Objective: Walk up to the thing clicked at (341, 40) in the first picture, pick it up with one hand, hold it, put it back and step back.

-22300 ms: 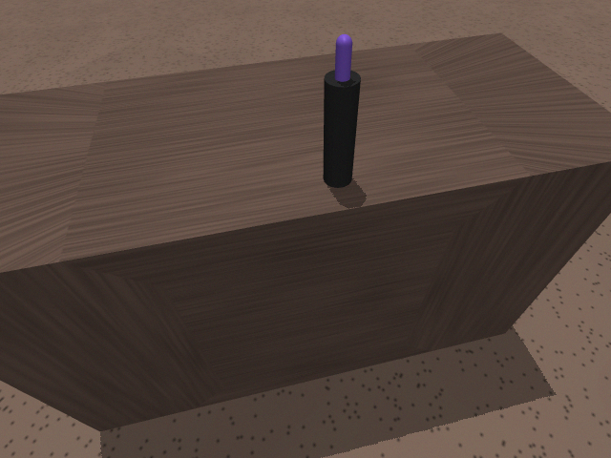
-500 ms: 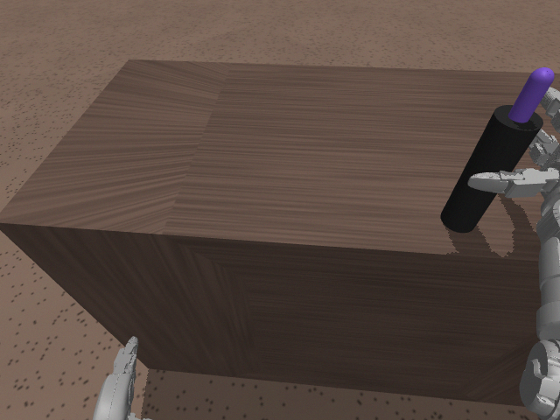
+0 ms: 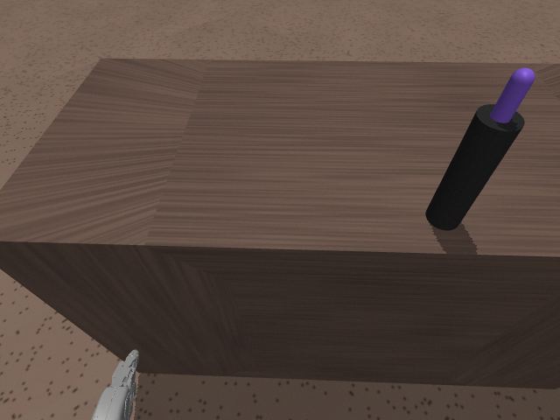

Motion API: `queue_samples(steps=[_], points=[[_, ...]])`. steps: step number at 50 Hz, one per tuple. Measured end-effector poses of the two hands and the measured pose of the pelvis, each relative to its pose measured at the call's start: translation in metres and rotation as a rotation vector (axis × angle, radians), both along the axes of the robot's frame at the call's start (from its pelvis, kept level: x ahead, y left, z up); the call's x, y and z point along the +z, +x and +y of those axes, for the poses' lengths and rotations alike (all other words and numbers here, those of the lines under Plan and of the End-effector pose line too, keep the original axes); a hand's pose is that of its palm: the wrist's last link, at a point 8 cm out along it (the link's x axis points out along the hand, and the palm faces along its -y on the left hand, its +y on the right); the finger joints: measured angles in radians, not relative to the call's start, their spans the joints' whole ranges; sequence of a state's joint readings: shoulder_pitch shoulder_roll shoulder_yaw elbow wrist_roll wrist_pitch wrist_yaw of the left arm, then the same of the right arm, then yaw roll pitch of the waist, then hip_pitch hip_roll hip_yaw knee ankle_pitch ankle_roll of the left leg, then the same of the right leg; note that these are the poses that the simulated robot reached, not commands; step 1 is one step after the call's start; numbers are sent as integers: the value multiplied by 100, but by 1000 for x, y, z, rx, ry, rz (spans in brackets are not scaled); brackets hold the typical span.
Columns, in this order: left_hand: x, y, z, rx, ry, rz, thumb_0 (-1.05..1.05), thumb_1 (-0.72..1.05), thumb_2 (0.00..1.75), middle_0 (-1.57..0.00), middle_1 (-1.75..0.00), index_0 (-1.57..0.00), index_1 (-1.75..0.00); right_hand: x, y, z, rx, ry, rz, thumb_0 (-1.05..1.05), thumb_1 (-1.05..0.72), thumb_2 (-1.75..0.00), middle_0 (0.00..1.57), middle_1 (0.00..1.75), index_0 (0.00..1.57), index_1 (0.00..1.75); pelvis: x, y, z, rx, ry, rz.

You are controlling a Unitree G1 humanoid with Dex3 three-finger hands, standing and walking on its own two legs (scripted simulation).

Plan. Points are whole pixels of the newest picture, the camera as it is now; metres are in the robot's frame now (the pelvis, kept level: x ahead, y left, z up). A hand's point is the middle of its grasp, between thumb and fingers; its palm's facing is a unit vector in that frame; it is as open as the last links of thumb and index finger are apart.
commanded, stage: sink last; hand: right
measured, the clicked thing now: (475, 159) +0.42 -0.22 +0.16
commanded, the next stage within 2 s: home in 1.04 s
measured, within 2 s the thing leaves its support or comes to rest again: neither
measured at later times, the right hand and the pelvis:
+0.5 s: hand out of the picture +0.21 -0.25 +0.20, palm faces +0.42 +0.80 -0.43, open 17.5 cm; pelvis +0.01 +0.00 +0.00, yaw -2 degrees
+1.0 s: hand out of the picture +0.17 -0.25 +0.22, palm faces +0.51 +0.75 -0.43, open 17.5 cm; pelvis -0.01 +0.01 +0.01, yaw -2 degrees
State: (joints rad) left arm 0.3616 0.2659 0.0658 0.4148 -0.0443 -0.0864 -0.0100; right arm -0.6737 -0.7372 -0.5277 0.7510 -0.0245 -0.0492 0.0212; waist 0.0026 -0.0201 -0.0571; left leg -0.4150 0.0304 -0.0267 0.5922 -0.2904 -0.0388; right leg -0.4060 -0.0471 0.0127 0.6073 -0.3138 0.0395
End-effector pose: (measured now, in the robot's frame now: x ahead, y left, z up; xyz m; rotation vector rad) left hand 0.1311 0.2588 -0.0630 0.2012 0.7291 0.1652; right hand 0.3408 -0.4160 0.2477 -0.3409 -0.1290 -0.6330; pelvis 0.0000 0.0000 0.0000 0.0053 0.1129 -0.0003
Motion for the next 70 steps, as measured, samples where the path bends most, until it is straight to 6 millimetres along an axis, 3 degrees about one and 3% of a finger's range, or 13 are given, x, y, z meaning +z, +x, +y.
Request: queue_samples(steps=[6, 12, 20, 30, 39, 47, 55, 61, 66, 70], points=[[0, 20, -10, -3, -36, -39, -2, -51, 5, -5, -4, -6, -4, -1, -33, 9, 21, -93, -28, -1, 59, -4, 6, 6, 5, 5, 2, 7, -4, -6, 5, -19], [1, 33, -15, 6, -70, -70, -1, -51, 5, -6, -5, -7, -5, -12, -76, 52, 136, -187, -53, -1, 56, -4, 6, 6, 5, 5, 3, 13, -6, -9, 3, -54], [-2, 32, -9, 24, -66, -32, -1, -49, 4, -6, -5, -7, -5, -24, -142, 105, 233, -241, -76, -1, 56, -4, 7, 6, 6, 5, 4, 14, -1, -20, -3, -96], [1, 36, 0, 39, -49, -73, -1, -48, 3, -5, -5, -7, -4, -33, -200, 139, 253, -240, -50, -1, 57, -4, 7, 6, 6, 5, 4, 6, 7, -39, -14, -135], [-13, 23, 1, 39, -67, -48, -1, -48, 3, -6, -5, -7, -4, -14, -214, 137, 217, -341, -112, -1, 57, -5, 7, 6, 6, 6, 3, -7, 14, -47, -20, -151], [-8, 13, 8, 39, -45, -66, -2, -50, 4, -6, -5, -7, -5, -4, -216, 127, 187, -371, -181, -1, 56, -5, 6, 6, 6, 6, 5, -12, 15, -41, -23, -163], [5, 13, 12, 49, -22, -108, -2, -50, 5, -6, -5, -6, -5, -28, -212, 128, 226, -301, -139, -1, 55, -5, 6, 6, 6, 6, 8, -13, 14, -35, -21, -173], [1, 10, 5, 39, -28, -83, -1, -49, 8, -7, -7, -7, -7, -39, -214, 130, 239, -261, -109, -1, 56, -5, 6, 6, 6, 5, 9, -14, 12, -35, -17, -175], [-6, 14, -18, -1, -73, -63, -1, -32, 25, -10, -13, -11, -13, -53, -212, 140, 279, -218, -72, -1, 57, -4, 6, 6, 6, 5, 9, -15, 10, -34, -15, -175], [-10, 19, -39, -35, -126, -56, -1, -9, 42, -12, -17, -13, -17, -86, -212, 146, 299, -119, 30, -1, 58, -4, 6, 5, 5, 5, 10, -16, 9, -33, -16, -171]])
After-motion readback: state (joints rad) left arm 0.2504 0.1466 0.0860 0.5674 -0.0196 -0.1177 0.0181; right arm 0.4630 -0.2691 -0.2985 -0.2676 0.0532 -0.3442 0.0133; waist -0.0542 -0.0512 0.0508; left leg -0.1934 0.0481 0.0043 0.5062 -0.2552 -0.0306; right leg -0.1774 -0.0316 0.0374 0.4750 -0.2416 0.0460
